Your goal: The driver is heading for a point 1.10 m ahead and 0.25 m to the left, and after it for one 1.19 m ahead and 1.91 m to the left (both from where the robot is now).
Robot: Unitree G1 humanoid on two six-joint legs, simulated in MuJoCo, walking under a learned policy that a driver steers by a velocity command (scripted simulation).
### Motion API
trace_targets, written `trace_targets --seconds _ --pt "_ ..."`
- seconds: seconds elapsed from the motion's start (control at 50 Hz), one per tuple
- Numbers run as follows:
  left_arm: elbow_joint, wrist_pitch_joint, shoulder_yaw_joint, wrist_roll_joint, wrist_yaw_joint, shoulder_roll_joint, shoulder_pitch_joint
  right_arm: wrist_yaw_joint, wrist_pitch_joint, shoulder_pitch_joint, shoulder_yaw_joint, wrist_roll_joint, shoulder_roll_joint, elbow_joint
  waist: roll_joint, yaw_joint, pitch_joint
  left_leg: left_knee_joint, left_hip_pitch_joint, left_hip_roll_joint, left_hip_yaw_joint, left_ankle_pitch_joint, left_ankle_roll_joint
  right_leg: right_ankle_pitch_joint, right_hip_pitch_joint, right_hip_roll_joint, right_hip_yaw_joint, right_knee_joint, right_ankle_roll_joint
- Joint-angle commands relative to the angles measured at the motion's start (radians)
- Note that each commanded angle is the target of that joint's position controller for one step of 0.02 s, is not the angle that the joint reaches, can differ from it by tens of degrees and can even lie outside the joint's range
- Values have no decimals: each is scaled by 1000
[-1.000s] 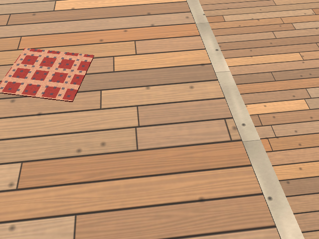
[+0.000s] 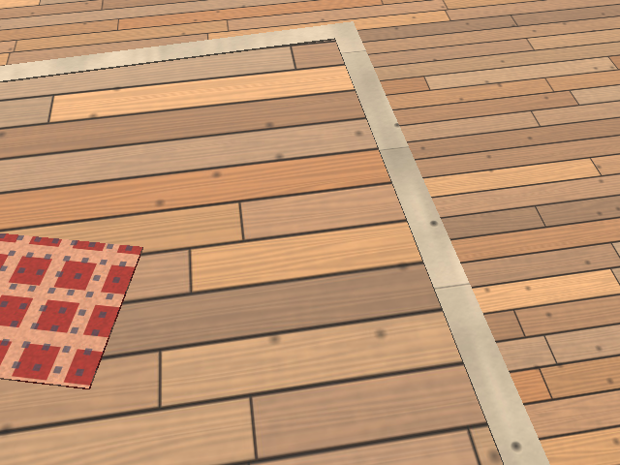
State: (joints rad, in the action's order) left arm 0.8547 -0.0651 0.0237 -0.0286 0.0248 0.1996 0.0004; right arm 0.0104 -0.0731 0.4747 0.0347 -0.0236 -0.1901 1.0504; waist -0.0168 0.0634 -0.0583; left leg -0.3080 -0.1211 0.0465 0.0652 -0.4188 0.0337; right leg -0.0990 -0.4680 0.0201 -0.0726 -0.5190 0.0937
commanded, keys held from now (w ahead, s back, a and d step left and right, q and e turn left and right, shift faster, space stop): w+q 0.64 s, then w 0.26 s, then w+e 0.10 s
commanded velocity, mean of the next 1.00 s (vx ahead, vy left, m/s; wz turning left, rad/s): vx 0.50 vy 0.00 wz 0.37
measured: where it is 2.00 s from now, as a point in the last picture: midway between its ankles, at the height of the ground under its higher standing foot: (203, 257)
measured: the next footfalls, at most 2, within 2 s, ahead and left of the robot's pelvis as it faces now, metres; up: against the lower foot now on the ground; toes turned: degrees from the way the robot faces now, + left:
left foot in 0.60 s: +0.42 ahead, +0.14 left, +0.00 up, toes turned +23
right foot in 1.18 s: +0.77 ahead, +0.14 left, +0.00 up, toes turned +17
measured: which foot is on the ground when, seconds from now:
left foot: down 0.00-0.00, up 0.02-0.58, down 0.60-1.00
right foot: down 0.00-0.62, up 0.64-1.00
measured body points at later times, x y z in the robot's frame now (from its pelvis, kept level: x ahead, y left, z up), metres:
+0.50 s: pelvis +0.25 +0.00 +0.01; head +0.27 +0.01 +0.46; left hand +0.14 +0.21 -0.14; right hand +0.46 -0.18 -0.11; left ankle +0.37 +0.14 -0.69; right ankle +0.13 -0.09 -0.72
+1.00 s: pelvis +0.50 +0.12 +0.02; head +0.52 +0.15 +0.47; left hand +0.55 +0.40 -0.11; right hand +0.59 -0.12 -0.11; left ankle +0.39 +0.12 -0.72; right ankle +0.70 +0.05 -0.67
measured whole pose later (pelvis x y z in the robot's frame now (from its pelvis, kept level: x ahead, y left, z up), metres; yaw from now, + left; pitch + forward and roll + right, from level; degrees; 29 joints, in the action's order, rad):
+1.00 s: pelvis +0.50 +0.12 +0.02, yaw +24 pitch +1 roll +1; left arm 0.81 -0.01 0.05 -0.03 0.03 0.23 0.11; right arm 0.00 -0.08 0.40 0.04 -0.01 -0.22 0.94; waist -0.05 0.05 -0.04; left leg -0.18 -0.05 0.14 0.00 -0.25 0.13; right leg -0.04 -0.67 0.11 -0.05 -0.79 -0.01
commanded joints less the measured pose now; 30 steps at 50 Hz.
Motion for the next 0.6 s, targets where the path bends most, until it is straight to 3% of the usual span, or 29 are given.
trace_targets --seconds 0.02,0.04,0.06,0.08,0.1,0.14,0.18,0.2,0.26,0.36,0.42,0.46,0.5,0.54,0.56,0.58,0.6 --pt "74 -26 80 -33 -32 245 467 -4 -4 -5 8 30 -88 -91 -83 -213 291 -672 406 -120 -7 521 67 -80 687 244 313 85 101" --pt "66 -11 91 -21 -25 294 462 -1 2 98 7 50 -54 -92 -237 -163 396 -944 652 18 -29 -130 55 -104 805 452 685 206 185" --pt "49 -1 79 7 -21 226 369 4 13 14 34 28 -144 -84 -78 -144 280 -1007 696 -49 -124 -36 71 -230 666 394 632 236 155" --pt "30 -5 55 6 -19 148 268 -2 13 -64 35 23 -131 -101 -22 -114 117 -985 716 -84 -123 62 71 -262 494 356 488 291 126" --pt "27 -11 45 4 -16 109 222 -7 15 -84 32 21 -104 -102 -18 -86 51 -936 689 -118 -119 122 69 -227 389 309 383 339 85" --pt "43 -25 34 11 -24 68 223 -23 41 -53 34 5 -76 -87 -64 -42 27 -886 620 -143 -121 167 48 -94 290 244 221 364 22" --pt "60 -46 36 13 -23 77 271 -31 61 -70 38 2 -66 -92 -55 -33 31 -880 632 -136 -112 193 36 3 289 236 149 372 12" --pt "70 -51 42 11 -22 92 289 -32 72 -92 40 1 -66 -93 -55 -30 24 -878 663 -140 -104 217 32 63 302 229 102 370 7" --pt "91 -55 39 7 -23 88 356 -39 84 -207 40 -2 -69 -139 -50 -44 -4 -854 774 -152 -103 322 19 155 336 233 35 377 -4" --pt "103 -46 37 -5 -32 84 426 -54 76 -357 29 1 -65 -197 -43 -68 -38 -707 866 -141 -60 412 19 286 433 228 -68 362 -12" --pt "114 -37 38 -4 -46 81 462 -63 71 -461 16 -14 -54 -242 -55 -96 -75 -520 863 -138 -3 399 23 283 488 231 -111 369 -4" --pt "128 -29 42 -8 -55 90 495 -70 68 -515 7 -12 -43 -270 -62 -111 -87 -417 829 -123 43 376 45 343 539 246 -140 354 7" --pt "140 -20 48 -6 -61 113 509 -71 66 -517 6 -12 -48 -288 -63 -98 -78 -351 751 -83 91 309 80 562 579 260 -181 294 6" --pt "132 -8 62 -5 -64 163 485 -64 62 -434 17 -10 -72 -271 -96 -59 -13 -344 630 -16 126 193 125 856 611 266 -216 138 4" --pt "127 0 69 -6 -63 185 482 -58 57 -355 29 -14 -91 -251 -82 -25 34 -324 545 18 132 147 150 908 612 273 -221 3 11" --pt "120 7 73 -6 -58 194 475 -50 48 -250 45 -16 -116 -222 -77 14 100 -277 421 45 116 136 176 843 574 276 -216 -171 7" --pt "99 8 72 1 -49 191 442 -37 38 -111 71 -28 -168 -184 -20 90 172 -181 202 13 21 162 215 619 418 254 -221 -426 -26"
